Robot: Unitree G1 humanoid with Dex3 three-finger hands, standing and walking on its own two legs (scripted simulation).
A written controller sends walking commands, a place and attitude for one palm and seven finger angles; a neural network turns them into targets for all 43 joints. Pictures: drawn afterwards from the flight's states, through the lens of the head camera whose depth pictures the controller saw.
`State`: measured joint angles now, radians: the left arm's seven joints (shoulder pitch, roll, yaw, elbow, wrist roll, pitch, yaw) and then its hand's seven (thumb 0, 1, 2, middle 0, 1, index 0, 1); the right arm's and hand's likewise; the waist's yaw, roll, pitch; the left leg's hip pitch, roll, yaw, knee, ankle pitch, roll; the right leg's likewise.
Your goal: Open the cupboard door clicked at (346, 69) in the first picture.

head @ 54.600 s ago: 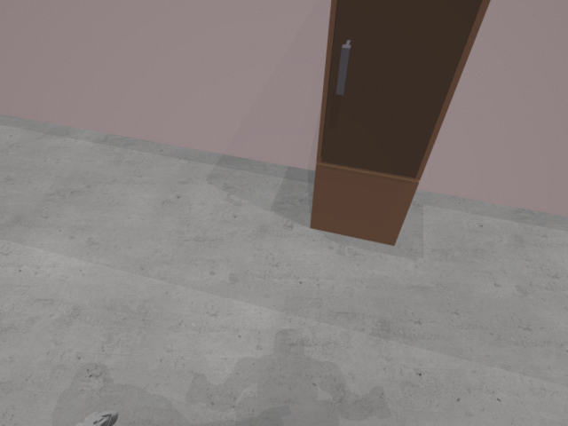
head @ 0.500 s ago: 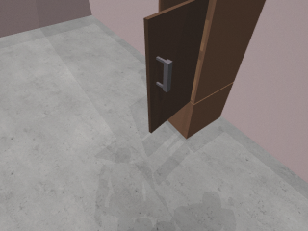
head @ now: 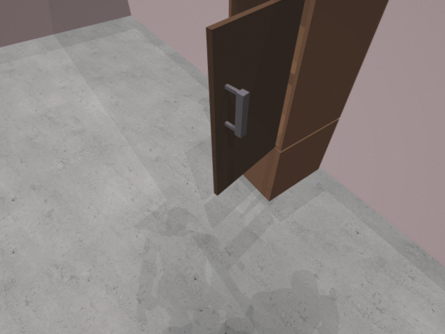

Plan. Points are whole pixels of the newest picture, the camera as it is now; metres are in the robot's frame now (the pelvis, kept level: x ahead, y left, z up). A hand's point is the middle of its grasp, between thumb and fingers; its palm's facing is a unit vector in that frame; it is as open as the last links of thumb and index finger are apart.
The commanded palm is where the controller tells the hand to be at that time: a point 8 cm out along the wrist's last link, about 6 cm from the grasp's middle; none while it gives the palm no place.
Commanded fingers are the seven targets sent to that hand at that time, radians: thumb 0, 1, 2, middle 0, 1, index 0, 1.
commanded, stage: look to check the result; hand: left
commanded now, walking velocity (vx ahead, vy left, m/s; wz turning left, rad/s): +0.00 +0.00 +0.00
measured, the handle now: (235, 111) +0.64 +0.01 +0.03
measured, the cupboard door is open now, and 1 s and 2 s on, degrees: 100 100 100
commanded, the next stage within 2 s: stand and wait in 0.32 s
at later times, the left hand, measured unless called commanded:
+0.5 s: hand out of the picture +0.02 +0.17 -0.17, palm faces +0.04 -0.98 -0.20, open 7.4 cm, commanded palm none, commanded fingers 0.00 0.90 0.90 -0.20 -0.30 -0.20 -0.30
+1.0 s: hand out of the picture +0.03 +0.17 -0.17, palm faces +0.04 -0.98 -0.19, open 7.4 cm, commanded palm none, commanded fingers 0.00 0.90 0.90 -0.20 -0.30 -0.20 -0.30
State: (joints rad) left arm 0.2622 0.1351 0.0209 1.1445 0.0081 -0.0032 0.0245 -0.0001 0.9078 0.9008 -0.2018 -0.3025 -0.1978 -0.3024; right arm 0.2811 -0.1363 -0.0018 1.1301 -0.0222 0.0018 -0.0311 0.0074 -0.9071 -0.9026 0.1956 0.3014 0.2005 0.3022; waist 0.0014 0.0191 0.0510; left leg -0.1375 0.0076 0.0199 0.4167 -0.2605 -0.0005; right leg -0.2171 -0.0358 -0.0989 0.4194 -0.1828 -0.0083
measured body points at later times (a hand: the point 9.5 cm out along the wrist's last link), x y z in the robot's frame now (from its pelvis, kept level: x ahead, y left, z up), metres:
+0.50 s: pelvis +0.01 -0.01 +0.00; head +0.04 -0.01 +0.45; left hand +0.02 +0.22 -0.16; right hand +0.00 -0.22 -0.16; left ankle -0.02 +0.12 -0.74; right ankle +0.03 -0.11 -0.74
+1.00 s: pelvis +0.02 -0.01 +0.00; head +0.04 -0.01 +0.45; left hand +0.03 +0.22 -0.16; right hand +0.02 -0.23 -0.16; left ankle -0.02 +0.12 -0.74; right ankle +0.03 -0.11 -0.74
